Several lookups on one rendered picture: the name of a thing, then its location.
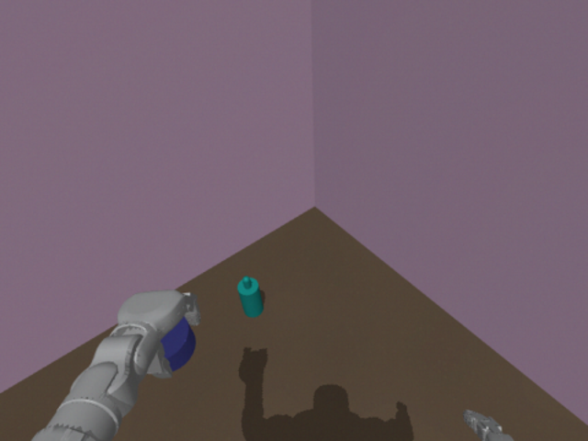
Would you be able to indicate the left robot hand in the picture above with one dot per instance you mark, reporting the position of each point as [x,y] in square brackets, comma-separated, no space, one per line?
[162,310]

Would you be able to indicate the left robot arm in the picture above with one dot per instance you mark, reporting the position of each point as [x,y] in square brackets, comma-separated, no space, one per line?
[108,389]

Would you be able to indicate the right robot hand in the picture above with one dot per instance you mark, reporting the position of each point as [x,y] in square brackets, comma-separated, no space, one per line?
[486,428]

